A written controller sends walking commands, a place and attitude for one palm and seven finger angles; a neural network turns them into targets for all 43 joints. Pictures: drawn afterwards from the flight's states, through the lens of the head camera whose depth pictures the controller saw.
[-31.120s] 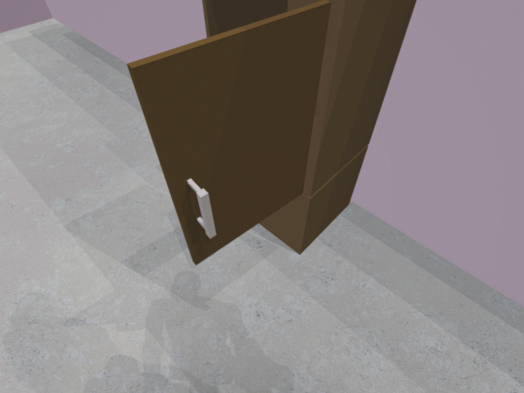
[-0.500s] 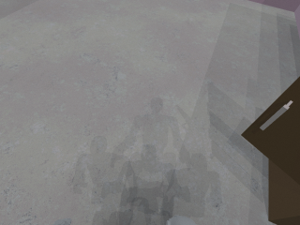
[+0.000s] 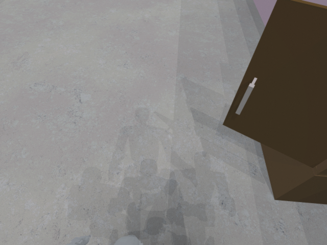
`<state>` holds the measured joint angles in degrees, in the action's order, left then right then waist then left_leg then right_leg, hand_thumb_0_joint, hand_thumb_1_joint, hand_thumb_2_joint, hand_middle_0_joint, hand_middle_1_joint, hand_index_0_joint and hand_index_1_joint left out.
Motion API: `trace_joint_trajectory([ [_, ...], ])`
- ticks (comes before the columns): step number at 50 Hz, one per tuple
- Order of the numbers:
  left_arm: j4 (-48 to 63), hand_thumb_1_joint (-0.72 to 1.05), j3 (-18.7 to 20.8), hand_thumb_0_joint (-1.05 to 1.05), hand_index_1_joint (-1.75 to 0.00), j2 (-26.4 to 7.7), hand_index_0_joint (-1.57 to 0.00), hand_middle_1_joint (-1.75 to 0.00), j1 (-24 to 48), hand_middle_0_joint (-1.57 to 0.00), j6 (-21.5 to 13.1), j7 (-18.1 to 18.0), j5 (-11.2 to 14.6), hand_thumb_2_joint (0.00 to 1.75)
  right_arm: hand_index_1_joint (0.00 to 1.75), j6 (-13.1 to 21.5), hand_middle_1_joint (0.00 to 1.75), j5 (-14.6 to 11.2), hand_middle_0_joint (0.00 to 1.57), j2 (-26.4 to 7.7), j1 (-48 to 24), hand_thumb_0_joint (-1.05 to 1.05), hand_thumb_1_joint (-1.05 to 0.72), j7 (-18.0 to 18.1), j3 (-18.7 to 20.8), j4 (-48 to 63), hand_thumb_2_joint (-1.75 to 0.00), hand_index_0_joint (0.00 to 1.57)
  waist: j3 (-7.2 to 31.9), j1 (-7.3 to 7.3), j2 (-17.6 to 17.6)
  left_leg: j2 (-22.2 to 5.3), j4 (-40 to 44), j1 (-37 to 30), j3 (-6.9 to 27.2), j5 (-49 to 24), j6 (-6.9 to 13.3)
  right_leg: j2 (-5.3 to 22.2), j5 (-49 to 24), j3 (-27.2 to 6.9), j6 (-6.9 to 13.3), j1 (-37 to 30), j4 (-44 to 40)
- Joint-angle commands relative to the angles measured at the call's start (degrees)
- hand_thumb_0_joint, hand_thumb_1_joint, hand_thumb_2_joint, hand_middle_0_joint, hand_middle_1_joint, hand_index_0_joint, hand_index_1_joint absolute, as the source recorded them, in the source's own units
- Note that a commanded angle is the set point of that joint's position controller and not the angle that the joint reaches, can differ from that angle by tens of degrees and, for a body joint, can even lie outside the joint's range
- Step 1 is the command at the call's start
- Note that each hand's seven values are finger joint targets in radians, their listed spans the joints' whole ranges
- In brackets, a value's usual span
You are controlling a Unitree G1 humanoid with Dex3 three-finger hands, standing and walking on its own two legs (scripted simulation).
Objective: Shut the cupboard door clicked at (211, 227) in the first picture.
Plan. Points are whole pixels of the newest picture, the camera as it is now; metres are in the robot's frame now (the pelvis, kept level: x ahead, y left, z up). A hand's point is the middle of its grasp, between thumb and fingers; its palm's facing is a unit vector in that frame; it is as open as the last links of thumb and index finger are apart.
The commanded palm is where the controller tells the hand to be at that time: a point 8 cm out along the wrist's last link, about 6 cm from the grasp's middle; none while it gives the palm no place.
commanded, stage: turn to face it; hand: left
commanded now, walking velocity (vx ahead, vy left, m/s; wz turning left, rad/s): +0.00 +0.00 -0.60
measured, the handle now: (246, 96) +0.65 -0.29 -0.09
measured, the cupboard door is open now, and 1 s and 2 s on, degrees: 62 62 62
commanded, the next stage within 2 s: take the last steps up to it in 0.82 s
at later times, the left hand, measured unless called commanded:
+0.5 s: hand (112, 221) +0.20 +0.16 -0.16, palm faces -0.32 -0.91 -0.27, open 7.4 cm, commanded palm none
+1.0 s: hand (122, 210) +0.23 +0.14 -0.17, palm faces -0.46 -0.87 -0.18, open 7.4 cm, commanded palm none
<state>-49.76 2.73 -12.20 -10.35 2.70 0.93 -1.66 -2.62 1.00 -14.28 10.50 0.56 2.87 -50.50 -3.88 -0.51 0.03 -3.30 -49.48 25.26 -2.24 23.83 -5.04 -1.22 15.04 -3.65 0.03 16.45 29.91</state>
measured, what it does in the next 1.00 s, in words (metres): steps on the spot, turning right: left foot, then right foot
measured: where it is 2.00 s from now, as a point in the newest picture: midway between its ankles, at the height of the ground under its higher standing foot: outside the picture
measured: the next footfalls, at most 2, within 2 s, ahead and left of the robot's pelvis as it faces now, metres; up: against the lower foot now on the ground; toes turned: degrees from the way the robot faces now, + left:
left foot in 0.08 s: +0.06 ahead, +0.13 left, +0.00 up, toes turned +0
right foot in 0.46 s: +0.01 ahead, -0.13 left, +0.00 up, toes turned -22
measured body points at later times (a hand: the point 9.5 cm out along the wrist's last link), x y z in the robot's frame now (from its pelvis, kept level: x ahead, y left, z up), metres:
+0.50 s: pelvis +0.02 -0.01 -0.01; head +0.06 -0.04 +0.43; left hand +0.21 +0.21 -0.14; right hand -0.03 -0.27 -0.16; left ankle +0.02 +0.13 -0.72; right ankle -0.03 -0.11 -0.74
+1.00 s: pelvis +0.07 +0.00 +0.01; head +0.11 +0.00 +0.45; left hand +0.26 +0.18 -0.15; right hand -0.01 -0.23 -0.13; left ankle +0.10 +0.10 -0.73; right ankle -0.04 -0.10 -0.67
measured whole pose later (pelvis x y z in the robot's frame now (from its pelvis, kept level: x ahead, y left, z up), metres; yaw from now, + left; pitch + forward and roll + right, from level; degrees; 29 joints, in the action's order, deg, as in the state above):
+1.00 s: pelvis +0.07 +0.00 +0.01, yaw -29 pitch +2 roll -2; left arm -53.9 3.9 -13.1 -10.0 3.9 1.1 -1.1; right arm 0.0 2.4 -9.9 14.0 1.7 0.1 -54.1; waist -3.1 -0.6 -0.8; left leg -4.4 -28.8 14.0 -7.1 16.3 1.1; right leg 0.2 27.6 0.8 -1.8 22.8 54.5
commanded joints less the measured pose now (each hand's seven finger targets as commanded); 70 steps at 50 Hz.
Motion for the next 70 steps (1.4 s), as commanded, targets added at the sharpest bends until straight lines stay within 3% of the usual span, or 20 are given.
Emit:
trace_joint_trajectory([
  [1, 4.6, 0.9, 4.19, 0.0, -0.3, -12.7, -0.2, -0.3, 2.92, -0.2, -0.59, -0.87, 0.47, 0.9, 0.3, 2.11, 0.3, -0.63, 0.2, -4.7, 5.53, 0.0, -0.9, 1.07, 0.98, 3.62, -0.9, 0.2, 6.74, -1.66, -8.99, 1.95, 18.27, -11.34, -0.22, -8.07, 0.86, 10.61, -14.85, -15.24, 7.23, 1.39, -4.44],
  [2, 5.08, 0.9, 3.79, 0.0, -0.3, -10.81, -0.2, -0.3, 3.38, -0.2, -0.29, -0.73, 0.88, 0.9, 0.3, 2.76, 0.3, -0.46, 0.2, -6.55, 7.97, 0.0, -0.9, 1.27, 1.2, 2.93, -0.9, 0.2, 8.05, -2.69, -4.44, -1.04, 26.64, -18.16, 2.26, -11.06, 1.9, 7.05, -9.84, -12.36, 4.16, 5.88, -0.33],
  [3, 5.98, 0.9, 3.13, 0.0, -0.3, -7.02, -0.2, -0.3, 0.76, -0.2, 0.06, -0.23, 1.45, 0.9, 0.3, 3.26, 0.3, 0.42, 0.2, -12.22, 8.25, 0.0, -0.9, 1.45, 2.06, 3.34, -0.9, 0.2, 8.56, -2.06, 11.79, -14.38, 32.18, -23.88, 16.72, -12.23, 6.6, -1.35, 6.34, -5.44, 0.61, 15.35, 10.59],
  [5, 6.6, 0.9, 3.14, 0.0, -0.3, -7.98, -0.2, -0.3, 2.74, -0.2, -0.02, 0.16, 0.39, 0.9, 0.3, 3.25, 0.3, 1.0, 0.2, -13.88, 8.44, 0.0, -0.9, 1.92, 2.19, 3.71, -0.9, 0.2, 7.08, -2.7, 15.65, -24.76, 33.87, -18.23, 23.79, -21.66, 14.43, -0.13, 20.05, -0.37, -1.83, 17.37, 32.74],
  [9, 4.15, 0.9, 3.48, 0.0, -0.3, -6.45, -0.2, -0.3, 1.58, -0.2, 0.44, 1.59, 0.65, 0.9, 0.3, 3.32, 0.3, 0.89, 0.2, -9.36, 1.72, 0.0, -0.9, 2.19, 0.91, 5.37, -0.9, 0.2, 4.63, 0.42, 9.47, -16.41, 29.41, -18.08, 4.81, -33.99, 12.01, 2.92, 11.77, 3.49, -3.33, 16.49, 36.63],
  [20, 4.11, 0.9, 2.66, 0.0, -0.3, -5.56, -0.2, -0.3, 1.83, -0.2, -0.24, 1.44, 0.5, 0.9, 0.3, 2.35, 0.3, 0.61, 0.2, -11.47, 4.6, 0.0, -0.9, 0.96, 2.71, 1.44, -0.9, 0.2, 6.4, 0.03, 11.36, -16.96, 20.29, -16.74, -4.89, -32.75, 8.64, 0.8, 1.47, 10.51, -0.74, -1.45, 2.79],
  [22, 1.76, 0.9, 3.99, 0.0, -0.3, -12.95, -0.2, -0.3, -6.34, -0.2, -1.43, 0.42, -0.13, 0.9, 0.3, 2.13, 0.3, -0.4, 0.2, -7.55, 3.18, 0.0, -0.9, 0.38, 2.16, 3.09, -0.9, 0.2, 10.12, 4.18, -7.19, -8.9, 2.95, -1.57, -10.57, -11.74, 2.46, 13.52, -17.18, -5.72, 4.4, -18.99, -9.58],
  [23, 0.59, 0.9, 4.55, 0.0, -0.3, -17.06, -0.2, -0.3, -8.84, -0.2, -1.73, -0.32, 0.35, 0.9, 0.3, 1.72, 0.3, -0.34, 0.2, -4.82, -0.38, 0.0, -0.9, 0.42, 1.16, 5.76, -0.9, 0.2, 7.85, 5.52, -16.98, -1.61, -9.21, 9.18, -7.22, 14.17, 0.58, 23.64, -34.76, -18.01, 10.85, -18.29, -10.14],
  [25, 0.42, 0.9, 4.78, 0.0, -0.3, -15.59, -0.2, -0.3, -7.25, -0.2, -1.77, -1.74, 0.43, 0.9, 0.3, 1.14, 0.3, -0.27, 0.2, -4.94, -1.9, 0.0, -0.9, 1.54, 0.83, 5.39, -0.9, 0.2, 7.9, 4.27, -16.75, -2.45, -17.98, 14.52, 1.82, 11.37, 0.75, 21.74, -38.77, -18.2, 13.8, -18.09, -8.09],
  [29, 2.75, 0.9, 3.25, 0.0, -0.3, -10.93, -0.2, -0.3, 1.19, -0.2, -1.8, -1.85, 0.34, 0.9, 0.3, 1.04, 0.3, -0.16, 0.2, -4.9, 2.0, 0.0, -0.9, 0.7, 0.67, 1.96, -0.9, 0.2, 8.53, 0.03, -9.12, -2.53, -12.48, 5.58, 0.94, 0.58, 0.01, 14.81, -29.54, -5.98, 10.66, -10.48, -7.48],
  [37, 1.3, 0.9, 3.52, 0.0, -0.3, -10.93, -0.2, -0.3, 1.26, -0.2, -1.25, -1.52, 0.54, 0.9, 0.3, 2.17, 0.3, -0.33, 0.2, -3.45, 5.71, 0.0, -0.9, 1.01, 0.17, 0.67, -0.9, 0.2, 6.32, -1.13, -8.92, 1.29, 18.5, -10.3, -1.32, -10.32, 1.35, 11.77, -20.39, -9.31, 7.6, -2.74, -3.97],
  [41, 2.34, 0.9, 2.28, 0.0, -0.3, -5.79, -0.2, -0.3, 0.12, -0.2, 0.01, -1.2, 0.79, 0.9, 0.3, 3.18, 0.3, 1.12, 0.2, -12.14, 9.81, 0.0, -0.9, 2.13, 1.4, -0.02, -0.9, 0.2, 6.71, -2.45, 16.81, -21.88, 32.77, -17.71, 22.58, -30.18, 14.31, -0.29, 20.67, 0.42, -1.13, 11.81, 27.73],
  [47, 0.03, 0.9, 1.86, 0.0, -0.3, -3.38, -0.2, -0.3, 0.82, -0.2, 0.02, -0.03, 0.85, 0.9, 0.3, 3.35, 0.3, 1.04, 0.2, -7.43, 6.78, 0.0, -0.9, 2.39, 0.27, -0.86, -0.9, 0.2, 7.18, -0.7, 9.28, -14.74, 28.31, -21.14, 5.61, -42.84, 13.4, 2.26, 11.98, 3.71, -2.11, 10.04, 25.45],
  [53, 0.68, 0.9, 1.58, 0.0, -0.3, -3.02, -0.2, -0.3, 5.03, -0.2, -0.27, 1.69, 0.23, 0.9, 0.3, 3.18, 0.3, 1.44, 0.2, -9.98, 9.83, 0.0, -0.9, 1.69, 1.97, -3.78, -0.9, 0.2, 3.84, -3.18, 10.04, -17.73, 33.3, -18.72, 7.72, -12.34, 12.73, 1.92, 11.58, 7.19, -0.72, 7.48, 13.77],
  [57, -2.48, 0.9, 2.4, 0.0, -0.3, -4.27, -0.2, -0.3, -2.59, -0.2, -1.04, 2.08, 0.09, 0.9, 0.3, 3.33, 0.3, 0.97, 0.2, -9.92, 7.13, 0.0, -0.9, 1.37, 2.29, -4.78, -0.9, 0.2, 4.22, 1.0, 5.36, -14.23, 26.44, -9.45, 2.42, -3.89, 8.84, 0.05, 0.87, 9.66, 0.82, -9.34, -4.89],
  [58, -3.78, 0.9, 3.16, 0.0, -0.3, -7.07, -0.2, -0.3, -6.11, -0.2, -1.52, 1.66, -0.09, 0.9, 0.3, 3.45, 0.3, 0.61, 0.2, -7.98, 6.2, 0.0, -0.9, 1.11, 1.95, -4.34, -0.9, 0.2, 4.12, 2.96, -1.05, -10.37, 19.81, -1.17, -1.99, 1.51, 6.52, 4.29, 5.4, 4.09, 2.8, -17.65, -10.73],
  [59, -5.21, 0.9, 4.08, 0.0, -0.3, -12.09, -0.2, -0.3, -10.25, -0.2, -2.14, 0.71, -0.44, 0.9, 0.3, 3.59, 0.3, 0.03, 0.2, -3.07, 3.87, 0.0, -0.9, 0.7, 0.75, -2.53, -0.9, 0.2, 3.21, 5.19, -15.18, -1.64, 5.39, 11.39, -9.7, 10.07, 3.12, 16.84, 12.6, -14.45, 9.04, -24.23, -18.03],
  [61, -5.71, 0.9, 4.04, 0.0, -0.3, -12.06, -0.2, -0.3, -11.46, -0.2, -2.58, -0.49, 0.24, 0.9, 0.3, 3.21, 0.3, 0.39, 0.2, -4.26, -3.15, 0.0, -0.9, 0.86, 0.88, -0.26, -0.9, 0.2, -1.35, 5.97, -14.31, -1.6, -12.52, 18.04, -0.45, 10.01, 3.64, 20.92, 12.08, -22.68, 15.66, -16.36, -21.8],
  [65, -4.86, 0.9, 1.83, 0.0, -0.3, -6.1, -0.2, -0.3, -4.53, -0.2, -4.14, -0.94, 0.27, 0.9, 0.3, 3.3, 0.3, 0.98, 0.2, -2.7, 2.27, 0.0, -0.9, -0.23, 0.88, -3.32, -0.9, 0.2, -0.89, -0.15, -6.79, -3.4, -11.53, 11.06, -1.15, -1.21, 2.46, 14.03, -6.15, -4.72, 12.94, -10.22, -18.01],
  [70, -7.17, 0.9, 1.61, 0.0, -0.3, -6.95, -0.2, -0.3, -6.89, -0.2, -4.94, -1.05, 0.14, 0.9, 0.3, 3.68, 0.3, 0.68, 0.2, -1.12, 1.37, 0.0, -0.9, -0.47, 0.32, -2.42, -0.9, 0.2, 0.81, -0.42, -5.48, -2.35, 2.66, 6.91, -3.59, -4.31, 2.68, 13.39, -20.08, -2.23, 12.89, -13.12, -15.07],
])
